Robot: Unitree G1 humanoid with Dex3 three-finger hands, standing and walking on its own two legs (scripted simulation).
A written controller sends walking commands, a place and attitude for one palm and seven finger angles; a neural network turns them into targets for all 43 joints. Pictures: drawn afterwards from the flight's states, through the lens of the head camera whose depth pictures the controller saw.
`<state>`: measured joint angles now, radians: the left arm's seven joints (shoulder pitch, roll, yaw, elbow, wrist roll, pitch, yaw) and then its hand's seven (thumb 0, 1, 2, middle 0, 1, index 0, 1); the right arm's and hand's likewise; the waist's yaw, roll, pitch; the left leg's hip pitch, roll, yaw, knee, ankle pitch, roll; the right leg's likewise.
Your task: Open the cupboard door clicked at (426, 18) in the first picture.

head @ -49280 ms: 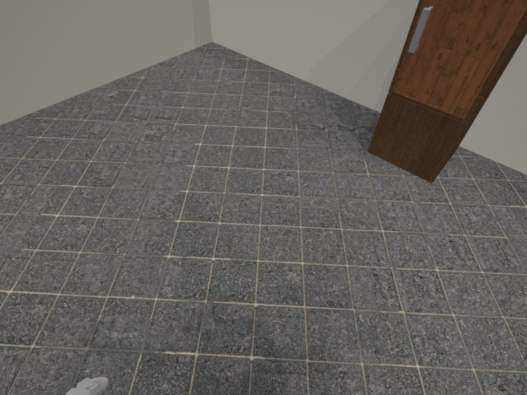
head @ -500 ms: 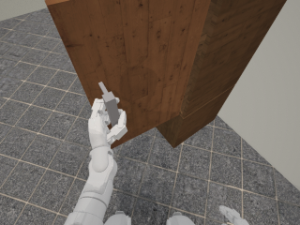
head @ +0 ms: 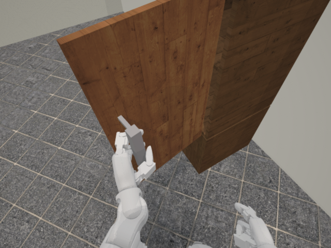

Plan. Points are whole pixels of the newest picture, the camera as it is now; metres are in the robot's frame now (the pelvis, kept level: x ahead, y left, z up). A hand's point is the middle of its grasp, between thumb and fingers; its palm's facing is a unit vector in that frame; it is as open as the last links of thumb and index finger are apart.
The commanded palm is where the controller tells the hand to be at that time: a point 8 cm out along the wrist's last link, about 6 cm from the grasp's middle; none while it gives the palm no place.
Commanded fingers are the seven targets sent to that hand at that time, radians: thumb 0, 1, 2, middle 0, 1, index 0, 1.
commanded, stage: open thumb and fingers to let go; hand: left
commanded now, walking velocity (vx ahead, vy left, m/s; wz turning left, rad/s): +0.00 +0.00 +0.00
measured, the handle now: (133, 144) +0.36 +0.09 +0.04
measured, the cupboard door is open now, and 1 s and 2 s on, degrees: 99 98 100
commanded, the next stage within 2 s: slide the hand sideways off the handle in 0.74 s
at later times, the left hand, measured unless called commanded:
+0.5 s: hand (143, 162) +0.32 +0.06 +0.03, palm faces +0.31 -0.95 -0.02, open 13.4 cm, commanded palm +0.28 +0.11 +0.04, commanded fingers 0.00 -0.50 0.30 -0.23 -0.80 -0.23 -0.80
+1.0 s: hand (138, 173) +0.29 +0.07 +0.02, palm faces -0.17 -0.98 -0.11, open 16.3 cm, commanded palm +0.28 +0.10 +0.04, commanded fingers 0.00 -0.50 0.30 -0.15 -0.30 -0.15 -0.30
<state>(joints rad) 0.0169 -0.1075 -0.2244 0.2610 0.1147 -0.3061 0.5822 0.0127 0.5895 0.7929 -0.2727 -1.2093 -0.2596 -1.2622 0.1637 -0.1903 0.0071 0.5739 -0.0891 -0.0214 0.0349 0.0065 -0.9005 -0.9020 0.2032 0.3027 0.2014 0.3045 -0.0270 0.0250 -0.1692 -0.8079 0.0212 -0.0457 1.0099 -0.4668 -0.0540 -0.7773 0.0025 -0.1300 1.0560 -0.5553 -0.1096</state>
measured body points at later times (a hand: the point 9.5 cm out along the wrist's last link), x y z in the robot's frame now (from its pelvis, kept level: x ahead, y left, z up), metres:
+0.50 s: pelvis -0.03 +0.01 -0.01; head +0.04 -0.02 +0.44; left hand +0.29 +0.11 +0.03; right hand +0.10 -0.23 -0.13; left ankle +0.01 +0.18 -0.67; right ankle -0.02 -0.04 -0.67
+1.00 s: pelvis -0.03 +0.08 -0.01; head +0.03 +0.07 +0.43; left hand +0.30 +0.13 +0.03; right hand +0.10 -0.15 -0.13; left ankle +0.01 +0.18 -0.67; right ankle -0.02 -0.04 -0.67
